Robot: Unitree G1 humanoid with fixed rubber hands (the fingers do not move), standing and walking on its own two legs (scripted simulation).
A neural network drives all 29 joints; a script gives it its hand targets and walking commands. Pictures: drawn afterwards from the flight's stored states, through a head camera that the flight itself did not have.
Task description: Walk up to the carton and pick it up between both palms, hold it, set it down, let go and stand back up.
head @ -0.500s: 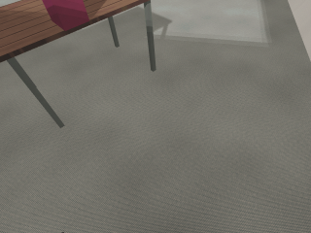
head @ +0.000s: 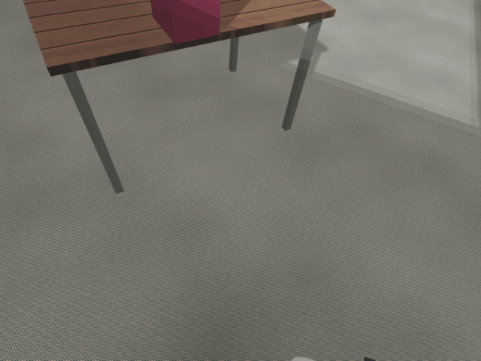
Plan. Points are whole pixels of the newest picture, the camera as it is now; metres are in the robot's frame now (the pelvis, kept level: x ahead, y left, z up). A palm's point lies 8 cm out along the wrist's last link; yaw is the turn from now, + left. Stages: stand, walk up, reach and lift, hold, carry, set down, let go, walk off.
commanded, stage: walk up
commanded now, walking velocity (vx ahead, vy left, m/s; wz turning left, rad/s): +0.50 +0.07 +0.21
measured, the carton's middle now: out of the picture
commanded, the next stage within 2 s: none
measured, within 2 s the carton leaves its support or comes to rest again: neither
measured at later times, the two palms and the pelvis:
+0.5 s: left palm (151, 200) +0.47 +0.21 -0.13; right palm (350, 340) +0.19 -0.22 -0.16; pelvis +0.29 -0.01 -0.03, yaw +3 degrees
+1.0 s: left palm (117, 219) +0.41 +0.27 -0.12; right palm (285, 144) +0.68 -0.13 -0.13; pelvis +0.53 +0.07 +0.00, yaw +4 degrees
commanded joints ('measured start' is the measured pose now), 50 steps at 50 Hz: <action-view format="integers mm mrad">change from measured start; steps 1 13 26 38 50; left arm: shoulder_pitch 24 -339 238 140 199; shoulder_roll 41 38 280 47 57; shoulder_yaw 9 -19 62 -18 -9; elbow -50 -135 72 96 122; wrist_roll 12 -2 -45 -15 -16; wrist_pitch -3 25 -3 -74 -40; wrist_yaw -18 -29 40 32 47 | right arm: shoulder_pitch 109 358 372 -16 37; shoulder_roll -83 -71 -149 7 -66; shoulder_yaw -14 6 -40 -7 -18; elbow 27 104 122 -4 28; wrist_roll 14 8 3 -15 -8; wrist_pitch -29 -34 -19 56 -31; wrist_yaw -18 -46 -40 19 -1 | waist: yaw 4 -73 116 -1 -36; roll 180 182 -93 -159 -123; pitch -73 28 -430 11 -82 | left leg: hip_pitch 160 386 -152 -270 173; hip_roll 175 147 -20 76 25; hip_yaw -246 -149 -195 -39 40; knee -283 -357 889 448 -121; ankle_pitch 267 379 -194 173 222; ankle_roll -12 44 -36 -99 -84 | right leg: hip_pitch -141 -387 661 197 284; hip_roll -22 51 -390 -76 -26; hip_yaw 59 -22 838 111 -19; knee -3 -290 -926 -953 -699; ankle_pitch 139 290 324 699 570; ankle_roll -7 31 -293 -102 -53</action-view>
